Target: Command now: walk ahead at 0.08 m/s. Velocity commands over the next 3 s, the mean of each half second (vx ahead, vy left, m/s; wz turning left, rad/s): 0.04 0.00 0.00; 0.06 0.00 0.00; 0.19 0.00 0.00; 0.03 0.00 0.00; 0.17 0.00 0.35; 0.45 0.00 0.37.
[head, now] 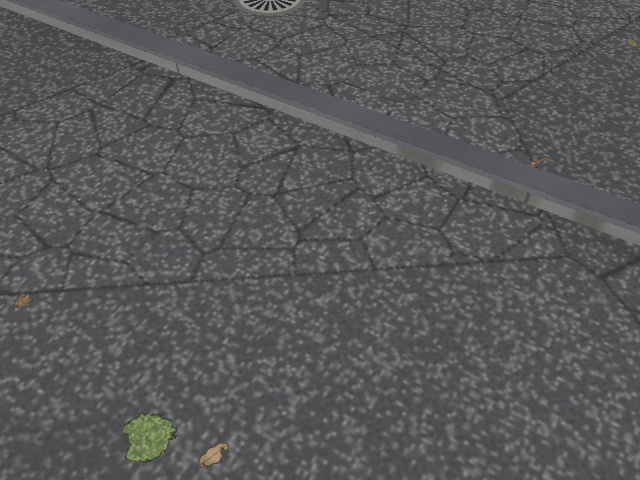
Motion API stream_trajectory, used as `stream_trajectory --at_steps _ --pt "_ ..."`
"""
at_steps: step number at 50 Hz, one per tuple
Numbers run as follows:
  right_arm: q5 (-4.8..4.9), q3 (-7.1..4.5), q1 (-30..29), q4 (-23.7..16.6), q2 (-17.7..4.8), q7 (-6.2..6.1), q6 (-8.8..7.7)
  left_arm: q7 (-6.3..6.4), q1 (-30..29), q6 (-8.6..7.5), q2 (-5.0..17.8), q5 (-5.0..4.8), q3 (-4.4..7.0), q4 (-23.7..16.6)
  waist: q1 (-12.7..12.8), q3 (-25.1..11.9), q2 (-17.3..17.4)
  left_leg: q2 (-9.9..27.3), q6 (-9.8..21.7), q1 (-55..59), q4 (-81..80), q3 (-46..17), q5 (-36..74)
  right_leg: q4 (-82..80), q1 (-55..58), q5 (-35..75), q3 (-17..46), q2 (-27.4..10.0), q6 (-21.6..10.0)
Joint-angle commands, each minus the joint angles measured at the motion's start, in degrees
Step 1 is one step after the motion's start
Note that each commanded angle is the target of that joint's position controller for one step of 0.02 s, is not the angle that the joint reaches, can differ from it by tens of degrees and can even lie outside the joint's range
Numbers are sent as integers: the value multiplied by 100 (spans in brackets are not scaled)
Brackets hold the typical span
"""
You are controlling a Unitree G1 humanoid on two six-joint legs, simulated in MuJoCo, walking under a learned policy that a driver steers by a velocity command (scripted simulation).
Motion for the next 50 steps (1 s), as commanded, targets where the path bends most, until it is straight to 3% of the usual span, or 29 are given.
stream_trajectory --at_steps 1,2,3,5,8,11,25,41,44,46,47,48,50 --pt "28 -80 848 -54 -429 -54 -25 82 868 -133 962 15 159 124 -125 -452 -409 921 37 -883 121 -665 748 -372 1893 3295 1073 -1196 -451" --pt "73 -32 1041 171 -261 -89 69 47 644 -96 743 -71 112 147 -76 -430 -601 707 -41 -579 -88 -504 -147 -428 1425 3078 1222 -1348 -771" --pt "43 -57 831 195 -396 -116 129 4 419 -76 526 -51 64 114 -57 -124 -475 706 -78 -357 -276 -556 -71 -589 979 2392 1177 -1148 -662" --pt "26 -114 422 179 -545 -98 183 -4 299 -48 447 -38 46 158 44 112 -291 798 -62 -123 -390 -686 566 -685 668 1628 848 -697 -384" --pt "34 -69 358 274 -370 -93 187 49 475 -43 443 -105 56 356 85 51 -72 952 -73 -19 -452 -741 989 -710 848 1450 706 -526 -269" --pt "38 -62 298 392 -347 -135 194 54 483 -35 413 -87 49 467 107 49 101 971 -109 26 -513 -734 972 -727 948 1500 712 -536 -274" --pt "42 19 282 737 -210 -177 258 75 720 38 272 -62 -30 957 146 284 187 1048 -120 -47 -626 -757 659 -951 854 812 701 -438 -217" --pt "35 92 535 893 -24 -176 215 60 927 62 120 -71 -91 1211 189 425 204 1066 -103 -306 -704 -800 407 -1014 769 316 696 -385 -170" --pt "4 10 764 905 -170 -158 238 39 920 101 224 -63 -37 1172 122 449 300 922 78 -410 -723 -850 -1356 -734 459 -1357 532 -87 -265" --pt "15 -69 981 850 -313 -136 264 -19 686 109 209 -21 -4 995 -47 877 613 1232 406 -495 -1063 -1465 -2786 -119 -440 -2286 295 178 -319" --pt "29 -121 1223 894 -427 -138 257 -65 463 79 50 7 -31 852 -167 1066 919 1667 634 -341 -1483 -2053 -3234 501 -910 -1995 -16 349 -269" --pt "17 -184 1230 900 -544 -144 237 -105 284 37 -38 94 -51 719 -187 1293 1088 2164 862 -284 -1781 -2527 -3248 1109 -1258 -1512 -271 237 -232" --pt "-49 -246 1251 861 -580 -127 160 -168 32 -58 161 122 25 496 -181 1304 787 2415 1054 119 -1925 -2717 -2585 1857 -1967 -1533 -111 -51 -222"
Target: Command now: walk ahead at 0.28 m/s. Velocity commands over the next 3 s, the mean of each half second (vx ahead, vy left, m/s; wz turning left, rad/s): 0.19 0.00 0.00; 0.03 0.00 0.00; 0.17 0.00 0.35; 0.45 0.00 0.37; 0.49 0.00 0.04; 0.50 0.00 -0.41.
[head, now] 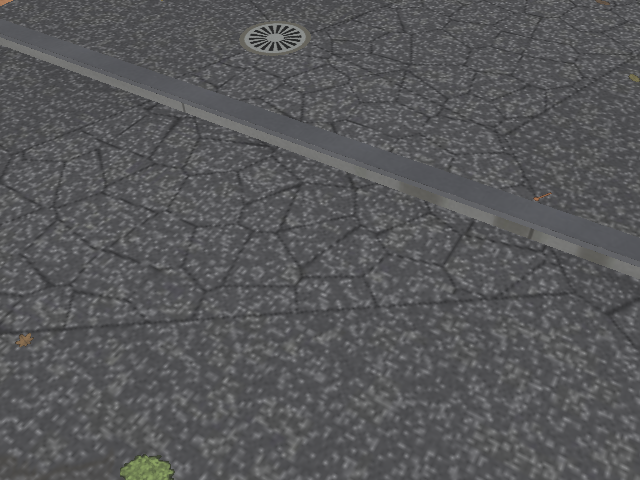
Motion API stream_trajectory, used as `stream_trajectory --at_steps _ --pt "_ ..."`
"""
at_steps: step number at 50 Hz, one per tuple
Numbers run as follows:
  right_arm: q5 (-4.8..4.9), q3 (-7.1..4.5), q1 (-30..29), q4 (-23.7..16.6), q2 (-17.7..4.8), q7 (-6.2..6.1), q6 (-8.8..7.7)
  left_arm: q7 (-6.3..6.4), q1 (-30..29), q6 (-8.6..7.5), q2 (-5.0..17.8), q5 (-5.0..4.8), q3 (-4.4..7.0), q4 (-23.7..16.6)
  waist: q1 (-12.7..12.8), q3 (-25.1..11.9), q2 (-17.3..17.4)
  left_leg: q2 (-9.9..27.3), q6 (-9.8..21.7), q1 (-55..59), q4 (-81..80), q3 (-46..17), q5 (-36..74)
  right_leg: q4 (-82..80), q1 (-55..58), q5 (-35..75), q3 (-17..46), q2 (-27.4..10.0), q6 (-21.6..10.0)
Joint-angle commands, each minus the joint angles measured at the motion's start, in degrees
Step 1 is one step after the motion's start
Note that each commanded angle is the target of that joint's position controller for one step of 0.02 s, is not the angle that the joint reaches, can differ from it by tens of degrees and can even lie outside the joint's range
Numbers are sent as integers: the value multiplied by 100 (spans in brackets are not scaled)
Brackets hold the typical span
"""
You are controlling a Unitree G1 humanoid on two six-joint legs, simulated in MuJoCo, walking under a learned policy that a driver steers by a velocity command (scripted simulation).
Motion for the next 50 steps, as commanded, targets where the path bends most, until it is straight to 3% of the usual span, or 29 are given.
stream_trajectory --at_steps 1,3,6,8,9,10,11,12,13,14,17,19,21,23,25,26,28,29,30,31,36,50 --pt "-71 -208 696 24 -809 11 -106 -95 -790 -213 444 61 117 -672 -167 1520 473 2095 1148 -79 -1804 -2404 -1808 978 -2156 -249 175 -442 -5" --pt "-47 -212 624 -23 -744 28 -206 -142 -926 -309 466 -9 160 -815 -111 1381 365 1848 982 98 -1671 -1922 -1008 690 -2026 -72 144 -482 49" --pt "-58 -235 484 -91 -817 37 -286 -178 -928 -351 406 -77 195 -959 14 1211 487 1569 805 -310 -1287 -1282 203 1 -1039 234 -120 -294 45" --pt "-10 -231 333 -105 -826 63 -287 -107 -59 -374 302 -128 230 -662 384 934 331 1196 509 -992 -335 -702 1670 -731 555 952 -448 116 9" --pt "-18 -188 449 -66 -721 86 -320 -36 563 -417 491 -119 324 -458 607 574 78 900 299 -1259 625 -339 2398 -988 1468 1132 -283 98 -37" --pt "-2 -101 406 -215 -478 108 -350 37 1343 -473 1008 -23 447 -368 887 41 -681 474 -18 -1870 2129 103 1443 -1517 2297 1266 1115 -1089 -251" --pt "99 -76 749 -318 -198 99 -329 55 1875 -401 1655 -53 572 -255 891 -386 -1900 -304 -247 -2768 3913 489 -1320 -2358 2651 2532 3291 -2520 -1112" --pt "-52 -144 471 -352 -437 93 -246 55 1358 -344 1300 -127 474 -294 521 -48 -910 145 -156 -2773 4606 -211 -1352 -2247 1987 2905 3186 -2469 -1183" --pt "-84 -116 169 -432 -286 125 -225 34 724 -364 1043 -121 388 -485 351 268 -448 289 -124 -2755 4731 -300 -976 -2135 1434 3304 2507 -2271 -1127" --pt "-62 -86 73 -441 -147 141 -226 22 330 -392 856 -89 314 -579 188 361 -237 451 -120 -2584 4450 -348 -625 -2184 1091 3825 1893 -1995 -972" --pt "-59 -109 196 -368 -183 156 -83 86 62 -470 391 -35 79 -574 -124 207 -426 469 -183 -1773 3513 -234 -157 -2153 663 5075 810 -1450 -667" --pt "17 -75 111 -374 -123 122 10 129 104 -514 474 -9 11 -518 -222 134 -508 367 -241 -1513 2664 -158 -86 -2046 687 5611 533 -1343 -657" --pt "45 -33 -195 -427 -114 59 62 165 168 -497 591 -24 -17 -485 -152 68 -601 279 -260 -1326 1849 -84 -23 -1935 780 5567 470 -1309 -678" --pt "77 -19 -373 -433 -192 14 96 181 311 -433 583 -57 -47 -426 -48 -31 -726 241 -255 -1081 1374 -10 225 -1875 824 5096 547 -1328 -683" --pt "63 15 -427 -384 -95 11 110 179 234 -363 526 -111 -73 -424 -107 47 -637 285 -217 -588 738 6 740 -1882 488 3772 647 -1295 -575" --pt "24 33 -477 -377 -99 23 96 175 196 -326 513 -131 -71 -422 -162 171 -458 367 -198 -272 208 -88 1305 -1906 226 2797 690 -1200 -406" --pt "-67 -12 -515 -408 -502 21 6 162 396 -289 439 -99 -47 -439 56 377 92 1052 -152 187 -52 -787 2455 -1887 -241 1048 636 -787 -105" --pt "46 -28 -732 -328 -582 22 26 147 921 -224 56 -144 -107 -293 341 546 743 1095 69 -342 16 -856 2289 -2153 86 706 493 -525 -41" --pt "72 9 -838 -347 -342 51 28 177 807 -184 182 -106 -90 -216 202 735 603 970 24 -718 -88 -824 1968 -2123 448 881 491 -530 2" --pt "73 23 -835 -343 -278 57 8 191 690 -175 309 -102 -50 -226 141 800 432 863 -49 -784 -135 -725 2001 -2032 561 1209 533 -576 1" --pt "98 2 -691 -218 -369 -20 -30 197 573 -195 276 -121 -53 -184 128 417 52 814 -68 -410 -191 -667 2360 -2010 971 1903 538 -697 36" --pt "71 34 -505 -3 -281 -35 6 250 536 -136 281 -126 -81 -26 109 493 -110 779 -93 -456 -285 -592 2228 -2027 1122 2098 532 -766 48"
Over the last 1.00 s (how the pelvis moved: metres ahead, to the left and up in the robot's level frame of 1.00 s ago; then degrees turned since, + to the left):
0.03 -0.02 0.00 0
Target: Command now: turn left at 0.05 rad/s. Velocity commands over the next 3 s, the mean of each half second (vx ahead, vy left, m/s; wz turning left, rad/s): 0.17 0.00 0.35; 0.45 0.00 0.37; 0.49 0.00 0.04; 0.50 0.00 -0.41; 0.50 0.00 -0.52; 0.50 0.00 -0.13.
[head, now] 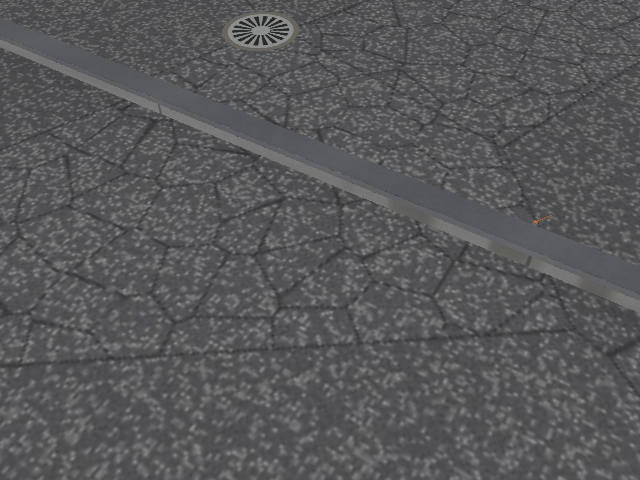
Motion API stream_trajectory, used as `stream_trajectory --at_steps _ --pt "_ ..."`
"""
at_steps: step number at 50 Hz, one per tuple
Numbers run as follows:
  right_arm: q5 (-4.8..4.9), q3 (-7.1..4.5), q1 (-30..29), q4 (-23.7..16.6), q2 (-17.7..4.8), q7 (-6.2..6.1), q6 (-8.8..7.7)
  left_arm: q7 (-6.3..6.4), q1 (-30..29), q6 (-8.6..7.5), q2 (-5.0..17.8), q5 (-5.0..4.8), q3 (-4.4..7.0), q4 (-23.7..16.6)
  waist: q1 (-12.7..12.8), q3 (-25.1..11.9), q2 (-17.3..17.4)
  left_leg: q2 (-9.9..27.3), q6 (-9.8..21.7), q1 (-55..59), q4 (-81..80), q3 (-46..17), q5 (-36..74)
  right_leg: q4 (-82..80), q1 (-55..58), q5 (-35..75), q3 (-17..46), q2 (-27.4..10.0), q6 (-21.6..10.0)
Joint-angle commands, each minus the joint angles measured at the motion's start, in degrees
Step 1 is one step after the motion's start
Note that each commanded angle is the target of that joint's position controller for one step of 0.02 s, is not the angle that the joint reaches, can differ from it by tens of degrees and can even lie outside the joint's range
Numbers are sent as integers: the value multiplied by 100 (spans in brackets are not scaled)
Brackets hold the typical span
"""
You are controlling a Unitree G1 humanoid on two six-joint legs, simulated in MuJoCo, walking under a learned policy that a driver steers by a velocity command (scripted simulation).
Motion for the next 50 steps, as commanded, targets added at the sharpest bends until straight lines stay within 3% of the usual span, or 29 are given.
stream_trajectory --at_steps 1,5,7,8,10,11,12,14,17,21,23,24,25,26,27,28,29,31,32,35,39,46,48,50 --pt "0 -46 398 -26 -389 -6 -7 26 530 -6 394 3 53 7 18 205 -26 664 163 11 -185 -685 1525 -288 -295 1574 559 -757 -53" --pt "5 -135 18 -411 -581 15 21 137 431 24 699 3 217 -215 80 86 -63 477 266 -569 428 -665 1494 108 -224 1636 395 -793 -157" --pt "-16 -176 -46 -593 -573 23 63 192 564 84 855 15 337 -261 120 67 -221 285 278 -1014 969 -525 1077 240 -249 1609 461 -1006 -342" --pt "-36 -186 -66 -684 -535 25 97 217 617 123 936 31 400 -294 135 101 -343 179 263 -1231 1308 -415 775 216 -330 1636 579 -1239 -492" --pt "-100 -207 -203 -876 -411 71 173 220 686 140 994 88 477 -393 262 167 -872 -7 319 -1825 2425 -108 -1383 -419 -450 139 1314 -2062 -1004" --pt "-156 -266 -509 -1054 -519 135 197 198 772 109 1024 122 513 -443 393 443 -833 177 374 -2418 3387 -64 -2151 -853 -503 -754 1804 -2543 -1382" --pt "-214 -312 -813 -1237 -575 209 202 170 802 75 1027 169 529 -469 384 748 -422 457 383 -2966 3915 -238 -2096 -1205 -513 -1654 2081 -2737 -1557" --pt "-175 -358 -934 -1409 -566 332 148 131 452 -40 1046 176 526 -598 131 1047 -211 716 325 -3385 3537 -477 -1513 -1426 -279 -1939 1792 -2488 -1186" --pt "-127 -395 -1020 -1489 -529 443 74 33 424 -255 1104 166 540 -655 158 765 -119 603 258 -2737 2656 -121 -984 -1232 -61 -373 699 -2110 -843" --pt "-117 -433 -1167 -1766 -550 572 74 -139 477 -308 1313 177 613 -682 222 489 -527 272 443 -1762 1854 507 -803 -726 -157 611 -183 -1905 -655" --pt "-155 -499 -535 -1676 -641 605 45 -206 263 -270 1427 139 644 -764 -136 210 -542 -106 602 -714 1376 817 -591 260 -507 1723 -670 -1805 -471" --pt "-185 -603 172 -1459 -815 576 -3 -245 185 -254 1407 130 625 -828 -465 -190 -225 -361 733 269 1100 772 -539 1464 -886 2392 -1015 -1590 -319" --pt "-246 -804 1171 -1237 -1411 479 -67 -286 -53 -239 1273 143 565 -1057 -975 -724 776 415 1064 1357 192 -727 -1606 3477 -1874 1752 -1301 -1197 -6" --pt "-149 -904 1277 -1341 -2136 407 -110 -401 -390 -315 778 168 459 -1602 -807 -873 1920 2027 1796 2028 -1255 -4343 -2796 5039 -3877 -1673 -592 -182 271" --pt "-86 -845 1002 -1297 -1999 376 -58 -433 -907 -333 1185 195 536 -1689 -735 -375 727 2112 1831 1577 -1502 -4471 -2771 5387 -4372 -1305 377 -436 159" --pt "-103 -769 585 -1410 -1812 345 -56 -481 -870 -387 1143 76 521 -1705 -424 -4 460 1983 1662 1112 -1281 -3737 -2286 5255 -4362 -597 451 -693 71" --pt "-77 -708 252 -1526 -1599 333 -82 -474 -692 -443 1092 16 500 -1591 -199 146 197 1673 1435 638 -1300 -3026 -1311 4795 -3968 -107 490 -857 50" --pt "-22 -613 -131 -1693 -1334 310 -184 -445 -353 -334 1065 163 505 -1418 106 20 236 1145 1193 271 -1333 -2150 -26 4255 -3265 238 506 -924 130" --pt "4 -593 -27 -1680 -1308 308 -250 -452 -344 -251 1071 199 519 -1431 131 -57 272 1053 1220 285 -1304 -1974 555 4195 -3169 333 449 -846 185" --pt "39 -562 441 -1540 -1309 298 -362 -459 -681 -97 982 193 512 -1580 103 24 231 951 1248 445 -1368 -1669 1286 3781 -3513 680 343 -772 360" --pt "4 -487 997 -1391 -1201 283 -386 -492 -1539 -85 949 175 490 -1896 -172 248 341 958 1122 806 -1482 -1574 1717 2949 -4069 1300 244 -723 439" --pt "-64 -418 1356 -1246 -1241 187 -441 -565 -2555 -178 870 97 375 -2366 -407 449 452 1044 983 1366 -1326 -1309 3028 1504 -3727 1722 -4 -407 102" --pt "-87 -420 1226 -1231 -1332 149 -455 -542 -2384 -218 932 76 383 -2398 -241 404 469 1127 913 1507 -1124 -1222 3826 1157 -3238 1466 -46 -262 -119" --pt "-135 -446 1046 -1229 -1488 129 -471 -426 -1490 -242 1115 42 468 -2153 153 -76 589 1089 750 1612 -198 -1090 5615 1038 -2094 938 -132 116 -335"
Over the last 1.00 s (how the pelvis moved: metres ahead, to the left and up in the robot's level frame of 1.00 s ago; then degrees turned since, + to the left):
0.17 -0.05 0.00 0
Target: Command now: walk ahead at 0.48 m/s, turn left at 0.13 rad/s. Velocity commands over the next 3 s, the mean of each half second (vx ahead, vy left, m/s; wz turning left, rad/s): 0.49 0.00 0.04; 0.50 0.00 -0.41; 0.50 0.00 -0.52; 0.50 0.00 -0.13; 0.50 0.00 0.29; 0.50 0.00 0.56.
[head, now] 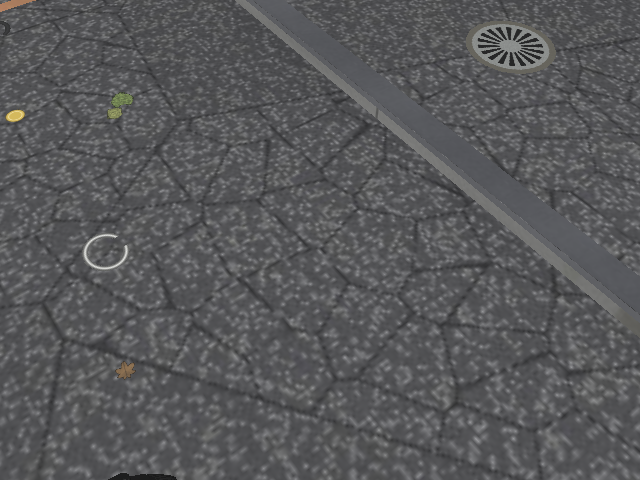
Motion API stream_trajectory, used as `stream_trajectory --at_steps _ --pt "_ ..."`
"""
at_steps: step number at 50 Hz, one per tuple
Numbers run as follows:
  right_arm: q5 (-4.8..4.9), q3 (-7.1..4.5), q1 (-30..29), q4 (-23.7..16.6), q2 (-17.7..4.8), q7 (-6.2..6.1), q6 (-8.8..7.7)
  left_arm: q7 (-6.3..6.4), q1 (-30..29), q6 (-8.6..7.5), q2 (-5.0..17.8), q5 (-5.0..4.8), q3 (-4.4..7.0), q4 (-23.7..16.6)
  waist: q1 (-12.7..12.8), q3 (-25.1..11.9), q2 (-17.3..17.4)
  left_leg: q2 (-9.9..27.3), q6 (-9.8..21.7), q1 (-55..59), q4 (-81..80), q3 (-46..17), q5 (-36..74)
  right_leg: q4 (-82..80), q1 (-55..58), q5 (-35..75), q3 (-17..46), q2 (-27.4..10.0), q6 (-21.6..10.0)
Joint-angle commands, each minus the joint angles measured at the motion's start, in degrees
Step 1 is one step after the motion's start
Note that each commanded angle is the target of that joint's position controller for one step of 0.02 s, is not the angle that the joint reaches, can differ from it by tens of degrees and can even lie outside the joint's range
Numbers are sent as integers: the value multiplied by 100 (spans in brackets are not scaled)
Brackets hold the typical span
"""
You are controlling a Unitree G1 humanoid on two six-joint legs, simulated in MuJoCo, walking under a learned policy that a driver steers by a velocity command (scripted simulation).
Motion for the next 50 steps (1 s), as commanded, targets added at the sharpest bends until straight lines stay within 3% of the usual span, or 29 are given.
stream_trajectory --at_steps 1,2,3,4,5,6,7,9,11,13,17,20,22,24,26,27,28,29,30,31,32,33,35,38,40,46,50 --pt "-70 -200 -80 -179 -1044 -41 -53 173 1153 -137 770 -52 248 19 843 -580 630 1454 232 -305 2124 -117 6784 -382 1765 -509 -136 490 -354" --pt "-20 -181 -136 -212 -1003 -19 -58 250 2044 -184 926 36 313 240 1251 -1097 444 1265 180 -1053 3406 -1 5777 -582 3115 -403 254 51 -526" --pt "175 -68 251 -389 -504 46 -72 307 2756 -196 1473 204 450 310 1185 -1925 -540 587 -21 -2646 5453 311 3266 -698 4690 -1278 2454 -1502 -1041" --pt "228 -115 577 -322 -570 62 -68 199 2579 -132 1483 112 475 414 862 -2181 -1310 -243 -78 -3901 6856 153 -643 -1596 5073 -1084 4760 -2260 -1551" --pt "76 -151 194 -371 -793 33 -37 140 1863 -119 1177 -26 404 303 597 -1281 -527 235 12 -4334 7101 -119 -249 -1753 4233 -1604 4190 -2074 -1440" --pt "13 -130 -300 -464 -762 67 -50 119 1459 -150 755 -59 296 231 574 -656 30 497 18 -4378 6809 -55 156 -1899 3411 -1511 3334 -1881 -1323" --pt "4 -110 -503 -513 -620 103 -39 122 1339 -189 547 -21 225 278 443 -263 174 709 34 -4269 6425 22 327 -2104 2821 -1191 2733 -1590 -1137" --pt "-113 -79 -479 -526 -467 186 88 158 1461 -273 383 -17 141 478 225 -114 -51 917 -57 -3918 5947 119 458 -2324 2260 -499 1993 -1221 -912" --pt "-131 -61 -502 -537 -384 242 165 151 1762 -371 503 -57 160 642 175 -119 -138 986 -157 -3993 5702 288 569 -2428 2221 152 1654 -1141 -951" --pt "-133 -44 -955 -689 -386 274 202 147 1946 -408 634 -84 184 733 210 14 -126 1133 -282 -4411 5307 447 903 -2616 2293 298 1372 -1083 -974" --pt "-88 20 -2043 -1047 -341 303 201 143 2278 -397 610 -116 154 858 435 199 -156 1197 -477 -4744 3927 751 1750 -2699 2540 856 876 -812 -828" --pt "-42 81 -2594 -1202 -258 313 182 164 2548 -398 659 -114 147 948 615 190 -248 1040 -477 -4487 3010 939 2182 -2596 2808 1271 683 -792 -721" --pt "-37 76 -2891 -1299 -310 297 167 189 2745 -377 669 -90 137 1018 728 214 -263 952 -432 -4417 2672 962 2162 -2438 3123 1531 770 -912 -719" --pt "-38 45 -2993 -1385 -395 275 135 232 2779 -341 741 -58 143 1057 684 223 -284 872 -359 -4370 2418 878 1869 -2155 3482 1945 953 -1082 -714" --pt "-42 -7 -2680 -1333 -513 236 69 271 2596 -306 871 -26 174 1024 463 89 -331 709 -249 -3849 2115 835 1394 -1663 3640 2671 1051 -1146 -624" --pt "-53 -60 -2179 -1177 -615 196 25 276 2486 -290 935 -22 190 1002 238 -159 -335 550 -176 -3204 1893 865 1225 -1104 3614 3163 1042 -1071 -551" --pt "-106 -137 -1298 -891 -764 136 -47 262 2390 -272 911 -51 180 976 -149 -655 -127 534 -47 -2033 1514 865 1471 -93 3292 3026 862 -810 -443" --pt "-263 -254 -337 -740 -1191 46 -113 243 2351 -282 684 -119 113 795 -466 -1410 347 1616 200 -536 1474 -181 1079 1417 2235 1432 673 -495 -342" --pt "-332 -403 -112 -725 -1781 48 -68 242 3137 -249 -54 -358 -35 682 -126 -2179 1684 3279 848 1017 1075 -2594 824 3329 221 -2461 195 416 -106" --pt "-149 -355 -380 -802 -1378 85 21 302 2886 -170 670 -198 140 793 -138 -1949 862 3135 825 461 753 -2968 280 3912 -188 -2550 707 179 -198" --pt "-104 -226 -945 -873 -940 96 18 270 2411 -158 703 -156 188 695 48 -1062 515 2855 642 -364 596 -2039 265 3894 -302 -2016 816 -76 -223" --pt "-93 -162 -1240 -890 -690 109 -17 226 2170 -156 553 -147 168 640 148 -611 422 2601 498 -1026 353 -1340 736 3678 -195 -1645 800 -267 -200" --pt "-47 -106 -1313 -795 -492 56 -80 132 2157 -9 453 -8 197 649 382 -284 633 2201 210 -1692 109 -398 1321 3397 118 -1392 757 -442 -117" --pt "38 -129 -1054 -669 -553 37 -220 33 1989 167 291 25 201 546 507 -220 571 2142 196 -1776 -55 219 2023 3346 -39 -1062 658 -476 -24" --pt "42 -148 -912 -614 -604 26 -252 -18 1629 215 289 46 203 408 494 -112 528 2118 203 -1693 -146 564 2195 3223 -422 -671 604 -542 29" --pt "9 -140 -558 -448 -641 5 -224 -134 441 200 223 44 111 -43 303 212 508 1948 135 -1465 -128 1460 2831 1568 -591 357 223 -445 86" --pt "1 -177 -184 -288 -800 -49 -151 -186 -174 181 241 80 60 -333 123 328 508 2143 111 -840 78 1789 3485 700 -414 108 -200 -301 -145"
Over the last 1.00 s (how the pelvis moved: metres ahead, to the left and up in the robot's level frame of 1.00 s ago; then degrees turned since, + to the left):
0.28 0.17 -0.02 25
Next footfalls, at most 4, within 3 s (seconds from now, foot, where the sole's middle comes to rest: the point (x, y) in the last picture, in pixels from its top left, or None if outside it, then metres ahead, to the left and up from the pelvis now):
0.04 right None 0.21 -0.09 -0.76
0.58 left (259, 455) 0.50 0.11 -0.76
1.14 right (363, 349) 0.73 -0.13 -0.76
1.68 left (358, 223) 1.09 -0.15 -0.76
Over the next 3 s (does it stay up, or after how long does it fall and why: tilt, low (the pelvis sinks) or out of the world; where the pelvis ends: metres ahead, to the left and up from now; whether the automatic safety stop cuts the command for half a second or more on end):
stays up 1.48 -0.42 0.07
